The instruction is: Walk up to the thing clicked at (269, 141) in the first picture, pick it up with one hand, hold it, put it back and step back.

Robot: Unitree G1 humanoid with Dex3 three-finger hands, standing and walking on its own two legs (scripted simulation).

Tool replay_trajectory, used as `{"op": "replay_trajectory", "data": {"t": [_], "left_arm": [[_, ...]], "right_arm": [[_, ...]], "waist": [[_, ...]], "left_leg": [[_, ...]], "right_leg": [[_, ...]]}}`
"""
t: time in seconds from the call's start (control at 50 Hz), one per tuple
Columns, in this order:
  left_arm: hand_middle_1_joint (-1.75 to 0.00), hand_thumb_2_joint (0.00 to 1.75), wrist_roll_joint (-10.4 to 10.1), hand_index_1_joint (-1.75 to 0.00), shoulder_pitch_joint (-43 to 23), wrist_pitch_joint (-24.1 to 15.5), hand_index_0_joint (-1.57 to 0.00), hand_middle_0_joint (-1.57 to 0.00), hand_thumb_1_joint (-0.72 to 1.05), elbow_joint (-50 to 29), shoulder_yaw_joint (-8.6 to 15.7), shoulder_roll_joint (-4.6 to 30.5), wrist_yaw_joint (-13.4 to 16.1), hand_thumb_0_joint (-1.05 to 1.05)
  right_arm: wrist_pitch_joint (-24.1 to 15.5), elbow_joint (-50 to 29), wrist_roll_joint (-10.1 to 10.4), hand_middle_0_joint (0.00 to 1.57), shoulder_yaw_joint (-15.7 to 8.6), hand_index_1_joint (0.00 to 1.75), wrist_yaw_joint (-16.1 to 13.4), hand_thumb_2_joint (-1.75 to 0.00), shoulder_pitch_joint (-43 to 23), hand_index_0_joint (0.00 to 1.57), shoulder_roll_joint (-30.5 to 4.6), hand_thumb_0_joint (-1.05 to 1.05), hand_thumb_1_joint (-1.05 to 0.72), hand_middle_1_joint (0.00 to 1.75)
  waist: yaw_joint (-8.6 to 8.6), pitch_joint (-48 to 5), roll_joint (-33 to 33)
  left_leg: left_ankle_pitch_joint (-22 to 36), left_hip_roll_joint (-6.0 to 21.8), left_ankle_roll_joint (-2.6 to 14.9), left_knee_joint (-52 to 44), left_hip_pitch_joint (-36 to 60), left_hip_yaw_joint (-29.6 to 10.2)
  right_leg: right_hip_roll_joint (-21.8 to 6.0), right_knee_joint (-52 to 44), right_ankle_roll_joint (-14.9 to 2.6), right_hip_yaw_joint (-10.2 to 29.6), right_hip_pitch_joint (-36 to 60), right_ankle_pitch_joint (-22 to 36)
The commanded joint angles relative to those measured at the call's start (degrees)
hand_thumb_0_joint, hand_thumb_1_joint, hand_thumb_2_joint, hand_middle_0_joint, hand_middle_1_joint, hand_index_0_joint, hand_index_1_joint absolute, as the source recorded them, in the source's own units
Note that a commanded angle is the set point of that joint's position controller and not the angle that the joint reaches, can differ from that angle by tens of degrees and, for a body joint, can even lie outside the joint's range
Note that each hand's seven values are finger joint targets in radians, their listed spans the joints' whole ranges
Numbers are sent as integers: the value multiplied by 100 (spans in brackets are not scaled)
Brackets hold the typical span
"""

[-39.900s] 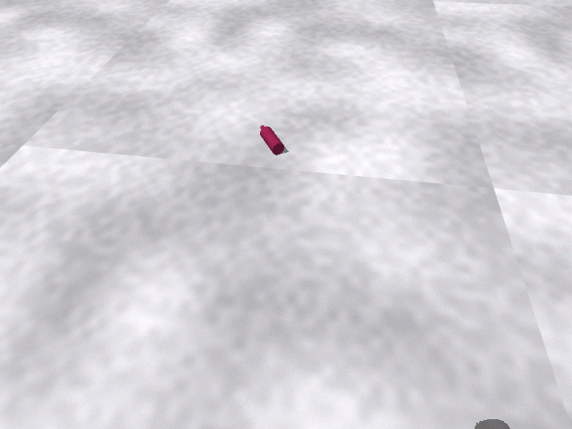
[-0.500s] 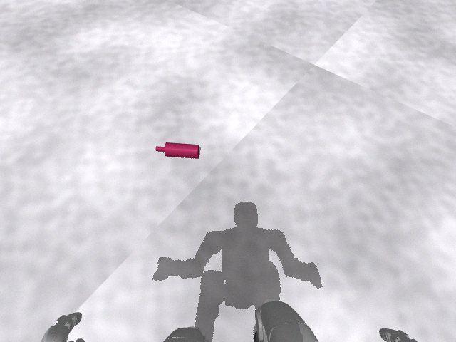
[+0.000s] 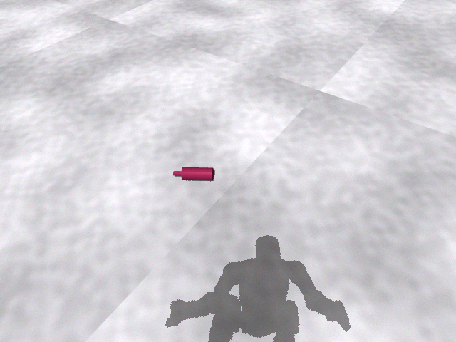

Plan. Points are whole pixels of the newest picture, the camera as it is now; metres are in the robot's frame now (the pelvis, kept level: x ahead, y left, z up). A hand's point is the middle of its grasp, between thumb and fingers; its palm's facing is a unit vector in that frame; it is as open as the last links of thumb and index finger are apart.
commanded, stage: step back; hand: left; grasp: from above
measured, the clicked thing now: (193, 173) +1.08 +0.28 -0.73
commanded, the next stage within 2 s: stand in 0.58 s
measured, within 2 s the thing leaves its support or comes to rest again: neither
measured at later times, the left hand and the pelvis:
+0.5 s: hand (116, 337) +0.16 +0.26 -0.15, palm faces -0.02 -0.93 -0.37, open 7.4 cm; pelvis +0.05 +0.00 -0.01, yaw -1 degrees
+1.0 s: hand out of the picture +0.14 +0.26 -0.14, palm faces -0.02 -0.95 -0.32, open 7.4 cm; pelvis +0.06 +0.01 +0.01, yaw +0 degrees
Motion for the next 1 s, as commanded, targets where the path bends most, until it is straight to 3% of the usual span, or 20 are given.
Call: {"op": "replay_trajectory", "data": {"t": [0.0, 0.02, 0.04, 0.06, 0.08, 0.1, 0.18, 0.3, 0.36, 0.38, 0.4, 0.42, 0.44, 0.48, 0.54, 0.56, 0.6, 0.64, 0.7, 0.98], "left_arm": [[-30, 90, -81, -30, -511, -25, -20, -20, 90, -554, 338, 1586, 97, 0], [-30, 90, -85, -30, -396, 5, -20, -20, 90, -554, 246, 1377, 92, 0], [-30, 90, -119, -30, -264, 11, -20, -20, 90, -584, 150, 1129, 89, 0], [-30, 90, -193, -30, -205, 16, -20, -20, 90, -739, 28, 730, 68, 0], [-30, 90, -141, -30, -503, 73, -20, -20, 90, -671, 180, 1177, 130, 0], [-30, 90, -130, -30, -596, 84, -20, -20, 90, -633, 198, 1384, 159, 0], [-30, 90, -191, -30, -259, 53, -20, -20, 90, -470, 183, 1195, 60, 0], [-30, 90, -215, -30, -536, 26, -20, -20, 90, -440, 139, 928, 122, 0], [-30, 90, -188, -30, -334, 39, -20, -20, 90, -218, 196, 1008, 174, 0], [-30, 90, -143, -30, -352, 27, -20, -20, 90, -223, 230, 1200, 196, 0], [-30, 90, -102, -30, -381, 14, -20, -20, 90, -250, 312, 1477, 218, 0], [-30, 90, -123, -30, -705, 0, -20, -20, 90, -371, 299, 1627, 210, 0], [-30, 90, -145, -30, -1208, 25, -20, -20, 90, -479, 276, 1757, 186, 0], [-30, 90, -109, -30, -1470, 69, -20, -20, 90, -498, 207, 1488, 178, 0], [-30, 90, -102, -30, -1447, 62, -20, -20, 90, -384, 213, 1377, 202, 0], [-30, 90, -186, -30, -1214, 33, -20, -20, 90, -231, 17, 1251, 167, 0], [-30, 90, -282, -30, -1151, 19, -20, -20, 90, -165, -12, 971, 139, 0], [-30, 90, -294, -30, -1227, 27, -20, -20, 90, -37, -45, 935, 132, 0], [-30, 90, -216, -30, -1560, -24, -20, -20, 90, 138, -81, 1047, 97, 0], [-30, 90, -201, -30, -1352, -75, -20, -20, 90, 619, -213, 1104, 78, 0]], "right_arm": [[-383, -465, 24, 20, -229, 30, -95, -90, -340, 20, -744, 0, -90, 30], [-422, -358, 17, 20, -268, 30, -144, -90, -164, 20, -769, 0, -90, 30], [-472, -272, -3, 20, -359, 30, -200, -90, 238, 20, -975, 0, -90, 30], [-503, -321, -64, 20, -460, 30, -250, -90, 471, 20, -1452, 0, -90, 30], [-493, -371, 24, 20, -499, 30, -244, -90, 493, 20, -1791, 0, -90, 30], [-470, -360, 69, 20, -530, 30, -238, -90, 344, 20, -1807, 0, -90, 30], [-542, -524, 80, 20, -302, 30, -291, -90, -67, 20, -1154, 0, -90, 30], [-415, -616, 110, 20, -154, 30, -375, -90, -300, 20, -987, 0, -90, 30], [-267, -661, 225, 20, -72, 30, -393, -90, -666, 20, -921, 0, -90, 30], [-239, -672, 257, 20, -31, 30, -406, -90, -737, 20, -811, 0, -90, 30], [-233, -690, 287, 20, 35, 30, -411, -90, -659, 20, -612, 0, -90, 30], [-196, -635, 278, 20, 90, 30, -428, -90, -424, 20, -449, 0, -90, 30], [-128, -431, 244, 20, -8, 30, -465, -90, -299, 20, -692, 0, -90, 30], [-133, -219, 205, 20, 16, 30, -420, -90, -239, 20, -741, 0, -90, 30], [-200, -78, 172, 20, 32, 30, -385, -90, -393, 20, -711, 0, -90, 30], [-237, -168, 157, 20, 44, 30, -346, -90, -324, 20, -531, 0, -90, 30], [-376, -7, 77, 20, 2, 30, -339, -90, -367, 20, -867, 0, -90, 30], [-399, -42, 106, 20, 50, 30, -299, -90, -1058, 20, -974, 0, -90, 30], [-370, 78, 159, 20, 144, 30, -267, -90, -1113, 20, -682, 0, -90, 30], [-358, 468, 176, 20, 154, 30, -234, -90, -1153, 20, -712, 0, -90, 30]], "waist": [[-101, 16, -1066], [-176, -197, -721], [-341, -640, -76], [-399, -705, 1129], [-491, -569, 684], [-435, -205, 603], [-111, 123, 390], [-184, -224, 818], [54, -539, 470], [81, -661, 120], [58, -792, -602], [-106, -800, -1076], [-165, -607, -1330], [-282, -221, -1267], [-196, -373, -1377], [-304, -581, -1376], [-226, -1023, -657], [48, -689, -368], [-163, -573, -382], [-124, -162, -177]], "left_leg": [[891, -156, 143, -1626, 621, 583], [1085, -301, 209, -1884, 1213, 625], [1099, 100, 374, -2068, 1948, 27], [698, 1396, 904, -2388, 2545, -2210], [273, 1982, 1486, -2467, 1973, -2998], [-163, 2192, 1805, -2637, 1490, -3162], [1928, 1256, 1183, -2242, 1344, -1053], [4863, 1154, 1171, -1332, 946, -208], [3319, 824, 763, -798, 339, -155], [2668, 669, 598, -560, 112, -101], [1716, 359, 388, -102, -217, 5], [236, -34, 213, 342, -87, 157], [-943, -50, 191, 733, 512, 265], [-933, 1, 233, 191, 665, 198], [133, 7, 244, -380, 485, 311], [323, 58, 271, -1539, 911, 187], [2134, 645, 361, -1882, 1539, -455], [1544, 756, 438, -1879, 629, -579], [1296, 576, 297, -2215, 937, -198], [1147, 645, 245, -2778, 1049, -166]], "right_leg": [[-1015, -375, -777, 792, -256, 879], [-815, 388, -637, 473, -371, 1748], [-469, 1562, -448, 144, -688, 1878], [272, 2779, -127, -123, -2203, 244], [168, 2932, -234, 448, -2300, -1333], [9, 3168, -265, 750, -2331, -1423], [-164, 2745, -194, 633, -2168, -491], [-48, 1000, -5, -63, -868, 136], [118, -31, -98, -126, 186, 1412], [-108, -132, -195, 157, 450, 1800], [-789, -247, -434, 1086, 551, 2133], [-1659, -782, -981, 2082, 36, 1778], [-2016, -883, -1446, 2428, -936, 1337], [-1621, -855, -1172, 1865, -1367, 1011], [-1227, -521, -823, 1279, -848, 1510], [-1008, -541, -636, 1164, -435, 1730], [-653, 40, -291, 719, -354, 2252], [-456, -390, -106, 553, 181, 1451], [-694, -663, -218, 788, 147, 1527], [-598, -1208, -107, 653, 151, 1199]]}}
